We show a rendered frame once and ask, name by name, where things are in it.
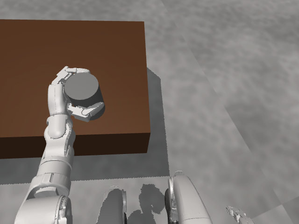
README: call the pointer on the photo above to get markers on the right robot hand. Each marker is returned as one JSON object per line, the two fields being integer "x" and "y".
{"x": 239, "y": 215}

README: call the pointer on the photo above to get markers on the can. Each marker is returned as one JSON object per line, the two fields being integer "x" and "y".
{"x": 83, "y": 90}

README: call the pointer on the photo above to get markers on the left robot hand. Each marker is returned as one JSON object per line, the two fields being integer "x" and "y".
{"x": 59, "y": 102}

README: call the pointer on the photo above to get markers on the left robot arm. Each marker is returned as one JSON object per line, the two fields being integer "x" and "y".
{"x": 47, "y": 201}

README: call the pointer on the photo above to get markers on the right robot foot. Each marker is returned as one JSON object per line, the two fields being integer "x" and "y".
{"x": 167, "y": 206}

